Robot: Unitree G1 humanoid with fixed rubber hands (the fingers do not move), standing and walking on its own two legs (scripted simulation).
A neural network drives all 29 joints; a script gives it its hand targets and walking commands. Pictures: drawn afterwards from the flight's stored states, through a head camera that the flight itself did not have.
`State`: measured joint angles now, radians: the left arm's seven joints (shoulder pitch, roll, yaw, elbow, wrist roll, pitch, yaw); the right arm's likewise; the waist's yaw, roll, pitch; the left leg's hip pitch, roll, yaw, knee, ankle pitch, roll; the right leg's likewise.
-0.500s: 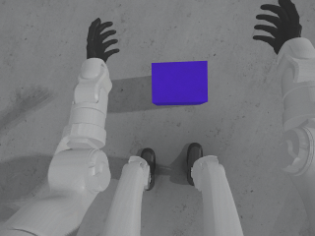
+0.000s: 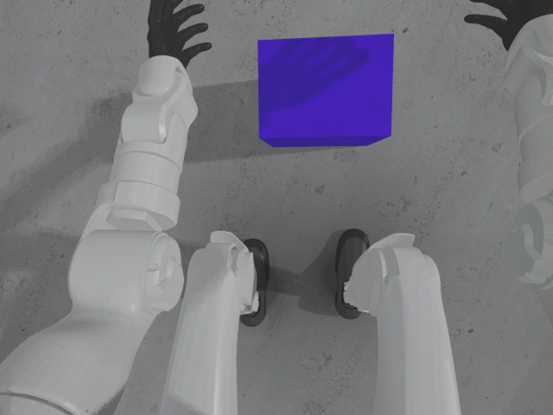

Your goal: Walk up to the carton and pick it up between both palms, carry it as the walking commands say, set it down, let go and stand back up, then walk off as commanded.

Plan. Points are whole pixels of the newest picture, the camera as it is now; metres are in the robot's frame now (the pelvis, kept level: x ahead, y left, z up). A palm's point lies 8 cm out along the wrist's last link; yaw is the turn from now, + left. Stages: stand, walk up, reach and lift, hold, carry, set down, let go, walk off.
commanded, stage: reach and lift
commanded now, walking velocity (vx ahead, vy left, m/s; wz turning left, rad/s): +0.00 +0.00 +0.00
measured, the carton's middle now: (321, 101) +0.52 -0.05 -0.38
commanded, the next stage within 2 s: none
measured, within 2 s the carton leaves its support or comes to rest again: neither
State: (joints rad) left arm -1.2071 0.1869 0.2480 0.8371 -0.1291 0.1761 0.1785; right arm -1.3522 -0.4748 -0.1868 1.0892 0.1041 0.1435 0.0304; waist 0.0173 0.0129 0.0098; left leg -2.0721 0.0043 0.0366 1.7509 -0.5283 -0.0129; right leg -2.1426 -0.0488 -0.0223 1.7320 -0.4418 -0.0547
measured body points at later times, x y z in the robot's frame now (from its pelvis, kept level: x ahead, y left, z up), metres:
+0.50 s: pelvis -0.01 +0.01 -0.10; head +0.36 -0.03 +0.14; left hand +0.54 +0.14 -0.28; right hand +0.54 -0.25 -0.28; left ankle +0.09 +0.12 -0.45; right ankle +0.11 -0.11 -0.45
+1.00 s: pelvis -0.02 +0.01 -0.13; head +0.36 -0.04 +0.10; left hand +0.54 +0.13 -0.32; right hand +0.54 -0.24 -0.32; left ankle +0.09 +0.12 -0.45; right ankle +0.11 -0.11 -0.45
